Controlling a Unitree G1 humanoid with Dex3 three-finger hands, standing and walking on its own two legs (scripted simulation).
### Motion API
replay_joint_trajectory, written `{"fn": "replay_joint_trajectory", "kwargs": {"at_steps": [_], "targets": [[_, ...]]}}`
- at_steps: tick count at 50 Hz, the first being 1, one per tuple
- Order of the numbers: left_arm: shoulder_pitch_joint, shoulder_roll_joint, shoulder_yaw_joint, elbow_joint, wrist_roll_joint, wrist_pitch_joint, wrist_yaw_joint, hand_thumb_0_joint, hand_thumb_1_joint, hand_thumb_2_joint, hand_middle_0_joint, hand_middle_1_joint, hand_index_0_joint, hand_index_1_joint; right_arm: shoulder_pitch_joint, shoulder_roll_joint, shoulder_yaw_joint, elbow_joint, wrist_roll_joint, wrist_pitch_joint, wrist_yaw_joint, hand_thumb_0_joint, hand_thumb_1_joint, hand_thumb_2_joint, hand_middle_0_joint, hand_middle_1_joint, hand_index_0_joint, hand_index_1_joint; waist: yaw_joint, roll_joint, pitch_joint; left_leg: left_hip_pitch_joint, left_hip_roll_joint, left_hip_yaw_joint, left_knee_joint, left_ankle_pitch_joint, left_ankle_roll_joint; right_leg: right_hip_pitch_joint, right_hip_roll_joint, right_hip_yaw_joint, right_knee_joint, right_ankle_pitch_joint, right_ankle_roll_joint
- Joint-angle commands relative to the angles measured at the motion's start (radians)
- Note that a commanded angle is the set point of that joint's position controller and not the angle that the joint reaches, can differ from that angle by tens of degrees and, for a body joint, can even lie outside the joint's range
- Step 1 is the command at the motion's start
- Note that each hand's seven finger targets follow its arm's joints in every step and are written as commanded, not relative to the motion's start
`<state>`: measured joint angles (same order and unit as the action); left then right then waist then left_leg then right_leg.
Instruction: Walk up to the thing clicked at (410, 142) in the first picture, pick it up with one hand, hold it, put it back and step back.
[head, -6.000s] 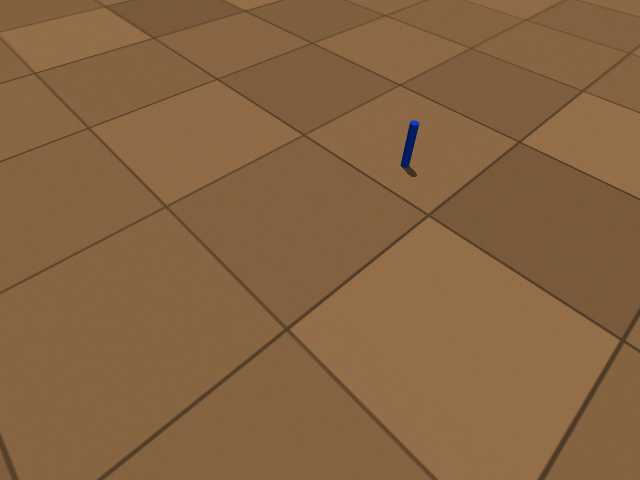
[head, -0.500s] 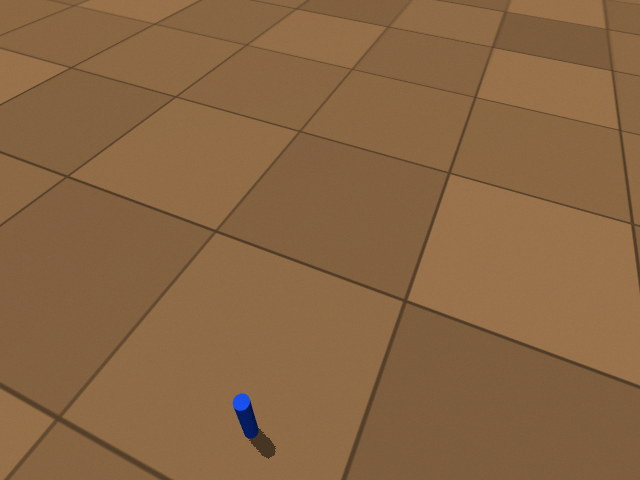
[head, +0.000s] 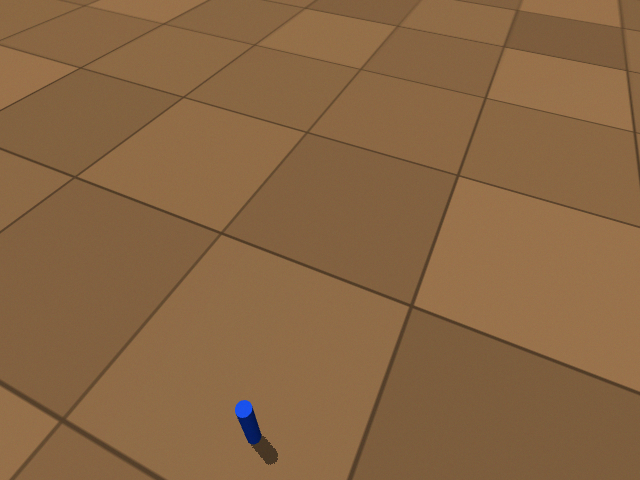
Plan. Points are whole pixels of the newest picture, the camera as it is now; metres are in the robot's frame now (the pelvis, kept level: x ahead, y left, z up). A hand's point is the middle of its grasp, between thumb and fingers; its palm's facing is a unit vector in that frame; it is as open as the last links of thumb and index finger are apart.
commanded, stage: stand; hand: left
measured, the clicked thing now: (249, 423) +0.39 +0.18 -0.66
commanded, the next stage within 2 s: go down in 1.80 s
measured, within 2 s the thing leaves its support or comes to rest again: neither
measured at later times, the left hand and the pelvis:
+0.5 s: hand out of the picture +0.09 +0.25 -0.16, palm faces -0.04 -0.94 -0.34, open 7.4 cm; pelvis +0.01 +0.00 +0.00, yaw +0 degrees
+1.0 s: hand out of the picture +0.09 +0.25 -0.16, palm faces -0.03 -0.94 -0.34, open 7.4 cm; pelvis +0.01 +0.00 +0.00, yaw +0 degrees
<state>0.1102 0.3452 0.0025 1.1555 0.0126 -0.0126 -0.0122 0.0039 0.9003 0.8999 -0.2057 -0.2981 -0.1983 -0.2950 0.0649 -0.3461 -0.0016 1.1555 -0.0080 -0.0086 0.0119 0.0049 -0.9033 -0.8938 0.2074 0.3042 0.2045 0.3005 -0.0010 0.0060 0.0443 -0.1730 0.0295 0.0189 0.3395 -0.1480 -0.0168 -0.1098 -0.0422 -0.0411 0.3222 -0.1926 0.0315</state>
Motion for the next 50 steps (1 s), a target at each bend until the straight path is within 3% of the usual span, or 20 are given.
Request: {"fn": "replay_joint_trajectory", "kwargs": {"at_steps": [1,7,11,14,20,24,36,50], "targets": [[-0.038,0.213,0.036,-0.058,-0.001,-0.02,0.017,0.0,0.9,0.9,-0.2,-0.3,-0.2,-0.3,-0.048,-0.218,-0.039,-0.062,0.0,-0.02,-0.013,0.0,-0.9,-0.9,0.2,0.3,0.2,0.3,-0.003,-0.003,-0.1,0.077,0.112,-0.094,-0.038,0.145,0.025,-0.004,-0.106,0.083,-0.06,0.128,-0.032],[-0.047,0.214,0.039,-0.067,-0.001,-0.021,0.02,0.0,0.9,0.9,-0.2,-0.3,-0.2,-0.3,-0.045,-0.217,-0.038,-0.066,-0.001,-0.022,-0.015,0.0,-0.9,-0.9,0.2,0.3,0.2,0.3,-0.004,-0.001,-0.105,0.082,0.113,-0.084,-0.031,0.203,0.025,0.022,-0.11,0.081,-0.059,0.201,-0.031],[-0.053,0.222,0.043,-0.066,-0.002,-0.017,0.02,0.0,0.9,0.9,-0.2,-0.3,-0.2,-0.3,-0.038,-0.212,-0.036,-0.066,-0.001,-0.02,-0.016,0.0,-0.9,-0.9,0.2,0.3,0.2,0.3,-0.003,-0.004,-0.095,0.074,0.115,-0.086,-0.045,0.176,0.023,0.031,-0.109,0.081,-0.062,0.156,-0.034],[-0.05,0.216,0.042,-0.068,0.0,-0.018,0.02,0.0,0.9,0.9,-0.2,-0.3,-0.2,-0.3,-0.043,-0.219,-0.038,-0.068,0.0,-0.021,-0.018,0.0,-0.9,-0.9,0.2,0.3,0.2,0.3,0.0,0.002,-0.101,0.08,0.116,-0.087,-0.043,0.201,0.022,0.04,-0.11,0.08,-0.065,0.182,-0.032],[-0.049,0.218,0.041,-0.07,0.001,-0.017,0.02,0.0,0.9,0.9,-0.2,-0.3,-0.2,-0.3,-0.051,-0.215,-0.038,-0.072,0.0,-0.018,-0.017,0.0,-0.9,-0.9,0.2,0.3,0.2,0.3,0.0,-0.003,-0.077,0.077,0.112,-0.089,-0.055,0.126,0.021,0.008,-0.105,0.077,-0.079,0.103,-0.033],[-0.055,0.219,0.042,-0.072,0.001,-0.017,0.019,0.0,0.9,0.9,-0.2,-0.3,-0.2,-0.3,-0.041,-0.215,-0.038,-0.071,0.001,-0.019,-0.015,0.0,-0.9,-0.9,0.2,0.3,0.2,0.3,-0.003,-0.008,-0.079,0.076,0.111,-0.091,-0.058,0.112,0.021,0.014,-0.105,0.079,-0.078,0.103,-0.035],[-0.036,0.218,0.042,-0.078,0.0,-0.018,0.02,0.0,0.899,0.9,-0.2,-0.3,-0.2,-0.3,-0.029,-0.219,-0.039,-0.073,-0.001,-0.021,-0.019,0.0,-0.9,-0.9,0.2,0.3,0.2,0.3,0.002,-0.002,-0.119,0.108,0.119,-0.083,-0.033,0.216,0.029,0.043,-0.114,0.08,-0.064,0.2,-0.037],[-0.033,0.214,0.04,-0.08,0.0,-0.013,0.02,0.0,0.899,0.9,-0.2,-0.3,-0.2,-0.3,-0.028,-0.218,-0.038,-0.076,-0.001,-0.02,-0.019,0.0,-0.9,-0.9,0.2,0.3,0.2,0.3,0.001,0.002,-0.071,0.087,0.111,-0.084,-0.054,0.145,0.026,0.018,-0.109,0.08,-0.077,0.131,-0.039]]}}
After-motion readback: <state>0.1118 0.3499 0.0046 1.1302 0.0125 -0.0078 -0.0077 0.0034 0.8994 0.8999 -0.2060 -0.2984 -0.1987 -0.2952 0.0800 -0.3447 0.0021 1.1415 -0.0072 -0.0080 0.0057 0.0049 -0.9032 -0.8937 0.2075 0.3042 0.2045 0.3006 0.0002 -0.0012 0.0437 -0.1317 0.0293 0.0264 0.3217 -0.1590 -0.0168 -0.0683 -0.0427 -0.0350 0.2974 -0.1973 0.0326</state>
